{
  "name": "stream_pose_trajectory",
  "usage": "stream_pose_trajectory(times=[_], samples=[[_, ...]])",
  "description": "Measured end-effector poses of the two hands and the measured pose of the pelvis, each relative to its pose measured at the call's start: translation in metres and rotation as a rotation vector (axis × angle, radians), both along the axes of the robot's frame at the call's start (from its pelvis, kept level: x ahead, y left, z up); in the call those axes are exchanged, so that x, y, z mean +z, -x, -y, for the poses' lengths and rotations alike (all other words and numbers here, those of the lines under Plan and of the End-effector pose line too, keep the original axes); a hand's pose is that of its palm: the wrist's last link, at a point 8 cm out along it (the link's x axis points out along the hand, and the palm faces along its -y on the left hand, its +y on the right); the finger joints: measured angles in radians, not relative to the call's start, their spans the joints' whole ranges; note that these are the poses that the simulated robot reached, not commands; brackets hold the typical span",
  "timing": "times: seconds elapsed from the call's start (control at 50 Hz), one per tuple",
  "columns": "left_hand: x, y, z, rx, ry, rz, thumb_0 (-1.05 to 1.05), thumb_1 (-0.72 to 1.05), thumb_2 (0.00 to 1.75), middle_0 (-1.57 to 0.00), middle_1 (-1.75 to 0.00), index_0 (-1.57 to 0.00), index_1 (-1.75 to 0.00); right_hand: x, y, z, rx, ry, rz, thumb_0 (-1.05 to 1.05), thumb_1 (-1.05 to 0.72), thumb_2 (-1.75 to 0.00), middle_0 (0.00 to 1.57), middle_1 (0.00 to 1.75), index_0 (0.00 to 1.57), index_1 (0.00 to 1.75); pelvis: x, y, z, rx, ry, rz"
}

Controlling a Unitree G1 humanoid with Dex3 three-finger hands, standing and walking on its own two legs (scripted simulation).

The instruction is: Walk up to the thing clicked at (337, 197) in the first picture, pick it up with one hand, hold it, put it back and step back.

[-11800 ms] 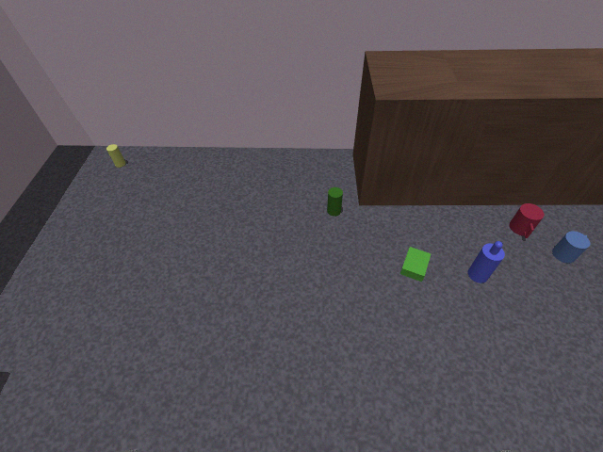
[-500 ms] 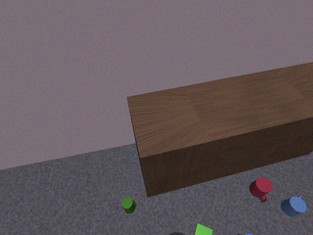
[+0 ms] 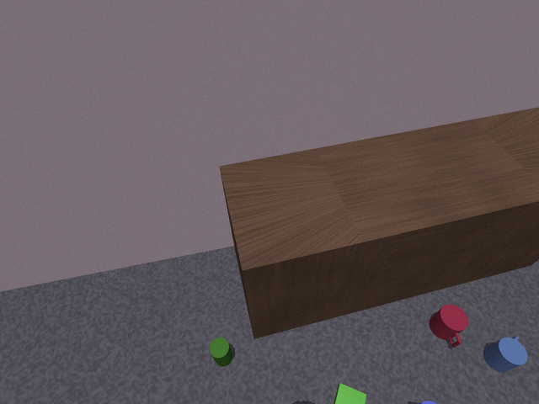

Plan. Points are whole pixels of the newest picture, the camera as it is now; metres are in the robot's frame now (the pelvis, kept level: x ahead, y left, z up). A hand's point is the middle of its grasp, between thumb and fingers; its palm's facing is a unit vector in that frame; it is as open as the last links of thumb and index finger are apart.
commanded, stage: stand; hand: left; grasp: from above
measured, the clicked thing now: (221, 352) +0.36 +0.20 -0.72
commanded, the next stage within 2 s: rise first in 0.28 s
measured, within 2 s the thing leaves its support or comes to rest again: neither
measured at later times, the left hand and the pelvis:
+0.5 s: hand out of the picture +0.11 +0.25 -0.16, palm faces +0.03 -0.94 -0.33, open 7.7 cm; pelvis -0.01 +0.00 -0.01, yaw +1 degrees
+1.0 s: hand out of the picture +0.12 +0.26 -0.24, palm faces -0.18 -0.87 -0.46, open 13.4 cm; pelvis -0.02 +0.01 -0.09, yaw +0 degrees
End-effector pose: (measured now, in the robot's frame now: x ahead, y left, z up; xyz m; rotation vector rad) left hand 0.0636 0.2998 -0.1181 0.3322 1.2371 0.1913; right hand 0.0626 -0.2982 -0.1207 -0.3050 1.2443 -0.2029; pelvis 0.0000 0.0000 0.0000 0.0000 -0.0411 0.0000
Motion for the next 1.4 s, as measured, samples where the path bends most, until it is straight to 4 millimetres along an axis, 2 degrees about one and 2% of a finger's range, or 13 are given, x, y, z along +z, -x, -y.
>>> stream_pose_trajectory(times=[0.18, 0.4, 0.46, 0.56, 0.62, 0.68, 0.74, 0.84, 0.96, 1.1, 1.22, 1.3, 1.4], samples=[[-0.001, 0.002, 0.000, 0.000, 0.000, -0.011, 0.01, 0.90, 0.90, -0.21, -0.30, -0.20, -0.30, -0.001, 0.002, 0.000, -0.002, -0.003, -0.014, 0.01, -0.90, -0.89, 0.21, 0.30, 0.20, 0.30, 0.000, -0.001, 0.000, 0.001, 0.000, -0.004], [0.000, -0.006, 0.001, -0.007, 0.000, 0.013, 0.01, 0.90, 0.90, -0.20, -0.30, -0.20, -0.30, 0.000, -0.003, 0.000, -0.003, -0.001, 0.004, 0.01, -0.90, -0.90, 0.21, 0.30, 0.20, 0.30, 0.000, -0.002, 0.000, 0.001, 0.001, 0.001], [0.001, -0.023, 0.005, 0.022, 0.009, 0.094, 0.01, 0.86, 0.91, -0.20, -0.34, -0.19, -0.34, 0.001, -0.011, -0.006, -0.002, -0.002, 0.086, 0.01, -0.91, -0.90, 0.21, 0.30, 0.20, 0.30, -0.003, 0.003, -0.001, 0.011, 0.002, -0.029], [-0.008, -0.062, 0.009, -0.015, 0.026, 0.133, 0.01, 0.66, 0.90, -0.20, -0.52, -0.19, -0.52, -0.005, -0.018, -0.025, -0.004, -0.033, 0.162, 0.01, -0.92, -0.90, 0.20, 0.30, 0.20, 0.30, -0.012, 0.014, 0.000, 0.009, 0.004, -0.096], [-0.014, -0.079, 0.006, -0.067, 0.018, 0.143, 0.01, 0.49, 0.89, -0.19, -0.66, -0.19, -0.65, -0.010, -0.017, -0.034, -0.015, -0.052, 0.186, 0.01, -0.93, -0.90, 0.21, 0.30, 0.20, 0.30, -0.020, 0.016, 0.000, 0.002, 0.003, -0.139], [-0.018, -0.084, 0.005, -0.093, -0.008, 0.147, 0.01, 0.28, 0.88, -0.18, -0.79, -0.19, -0.76, -0.016, -0.015, -0.040, -0.023, -0.068, 0.197, 0.01, -0.93, -0.90, 0.21, 0.30, 0.20, 0.30, -0.027, 0.015, -0.002, -0.001, 0.004, -0.165], [-0.025, -0.081, 0.004, -0.107, -0.034, 0.119, 0.00, 0.07, 0.87, -0.17, -0.87, -0.19, -0.85, -0.022, -0.016, -0.045, -0.026, -0.082, 0.211, 0.01, -0.93, -0.90, 0.21, 0.30, 0.20, 0.30, -0.034, 0.015, -0.005, -0.002, 0.007, -0.188], [-0.044, -0.068, 0.002, -0.126, -0.058, 0.072, 0.00, -0.22, 0.89, -0.17, -0.95, -0.17, -0.94, -0.033, -0.028, -0.048, -0.004, -0.083, 0.260, 0.01, -0.92, -0.90, 0.21, 0.30, 0.20, 0.30, -0.051, 0.015, -0.008, -0.001, 0.011, -0.237], [-0.069, -0.061, 0.002, -0.183, -0.096, 0.094, 0.00, -0.39, 0.90, -0.18, -0.97, -0.17, -0.97, -0.051, -0.052, -0.049, 0.045, -0.055, 0.324, 0.01, -0.91, -0.90, 0.21, 0.30, 0.20, 0.30, -0.079, 0.016, -0.010, 0.000, 0.016, -0.302], [-0.087, -0.058, 0.004, -0.234, -0.140, 0.113, 0.00, -0.42, 0.90, -0.20, -0.95, -0.19, -0.96, -0.070, -0.077, -0.057, 0.080, -0.057, 0.394, 0.01, -0.91, -0.90, 0.21, 0.30, 0.20, 0.30, -0.105, 0.018, -0.010, 0.003, 0.024, -0.358], [-0.100, -0.056, 0.006, -0.280, -0.167, 0.103, 0.00, -0.42, 0.89, -0.21, -0.94, -0.20, -0.95, -0.087, -0.091, -0.064, 0.112, -0.076, 0.437, 0.01, -0.91, -0.90, 0.21, 0.30, 0.20, 0.30, -0.124, 0.021, -0.009, 0.009, 0.031, -0.404], [-0.126, -0.063, 0.002, -0.357, -0.215, 0.086, 0.00, -0.43, 0.89, -0.21, -0.94, -0.20, -0.94, -0.109, -0.097, -0.063, 0.144, -0.079, 0.461, 0.01, -0.92, -0.90, 0.21, 0.30, 0.20, 0.30, -0.147, 0.027, -0.008, 0.013, 0.032, -0.453], [-0.169, -0.086, 0.004, -0.499, -0.284, 0.134, 0.00, -0.41, 0.88, -0.21, -0.93, -0.20, -0.94, -0.152, -0.098, -0.054, 0.168, -0.068, 0.466, 0.01, -0.91, -0.90, 0.21, 0.30, 0.20, 0.30, -0.189, 0.038, -0.006, 0.012, 0.028, -0.521]])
